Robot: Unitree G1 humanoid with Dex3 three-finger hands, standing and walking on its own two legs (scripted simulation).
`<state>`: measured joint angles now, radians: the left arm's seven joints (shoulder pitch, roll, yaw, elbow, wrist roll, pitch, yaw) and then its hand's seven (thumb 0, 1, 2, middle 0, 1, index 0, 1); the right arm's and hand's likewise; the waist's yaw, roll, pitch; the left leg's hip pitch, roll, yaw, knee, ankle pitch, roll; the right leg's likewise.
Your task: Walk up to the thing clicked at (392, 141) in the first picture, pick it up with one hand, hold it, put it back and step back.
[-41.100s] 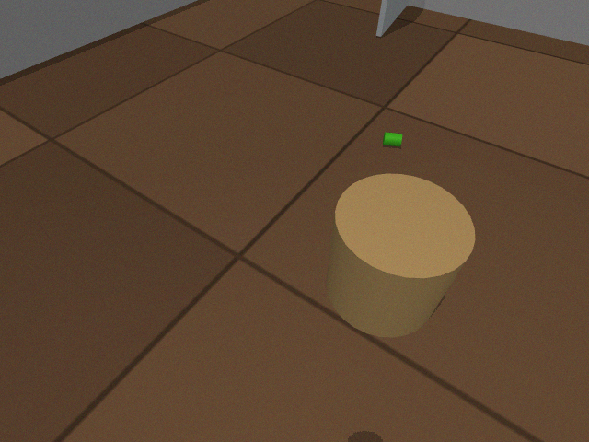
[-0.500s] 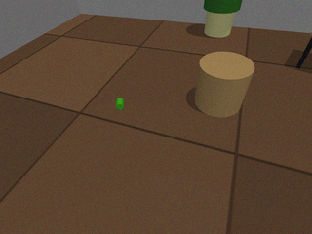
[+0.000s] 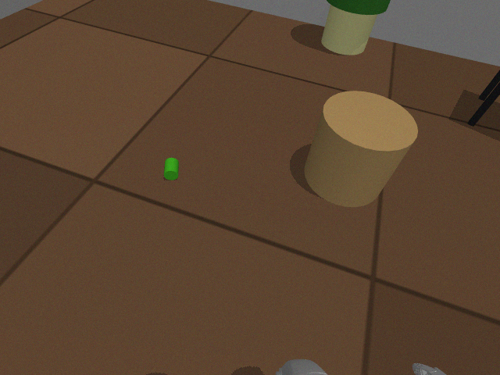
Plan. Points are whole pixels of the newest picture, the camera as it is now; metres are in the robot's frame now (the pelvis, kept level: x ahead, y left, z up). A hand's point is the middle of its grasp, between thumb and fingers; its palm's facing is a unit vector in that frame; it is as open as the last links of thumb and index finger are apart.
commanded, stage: walk up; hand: left
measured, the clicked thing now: (171, 168) +1.16 +0.35 -0.74
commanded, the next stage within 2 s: none
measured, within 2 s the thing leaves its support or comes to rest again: neither
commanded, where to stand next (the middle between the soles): +0.81 +0.00 m, yaw +0 degrees
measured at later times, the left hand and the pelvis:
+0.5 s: hand (134, 282) +0.30 +0.22 -0.12, palm faces -0.01 -0.92 -0.39, open 7.4 cm; pelvis +0.23 -0.04 +0.00, yaw -1 degrees
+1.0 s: hand (128, 213) +0.48 +0.28 -0.15, palm faces -0.06 -0.94 -0.32, open 7.4 cm; pelvis +0.42 +0.01 +0.00, yaw +0 degrees
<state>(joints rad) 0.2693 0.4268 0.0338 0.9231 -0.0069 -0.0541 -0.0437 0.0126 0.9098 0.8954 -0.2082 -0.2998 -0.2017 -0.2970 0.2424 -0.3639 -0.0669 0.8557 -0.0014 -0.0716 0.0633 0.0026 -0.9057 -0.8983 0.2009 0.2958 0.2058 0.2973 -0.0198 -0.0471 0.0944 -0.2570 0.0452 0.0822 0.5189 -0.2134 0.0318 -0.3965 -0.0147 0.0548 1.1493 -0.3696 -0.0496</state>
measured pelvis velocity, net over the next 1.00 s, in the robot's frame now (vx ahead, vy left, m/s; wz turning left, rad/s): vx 0.42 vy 0.01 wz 0.00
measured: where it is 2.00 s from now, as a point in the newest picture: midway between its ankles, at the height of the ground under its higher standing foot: (240, 245)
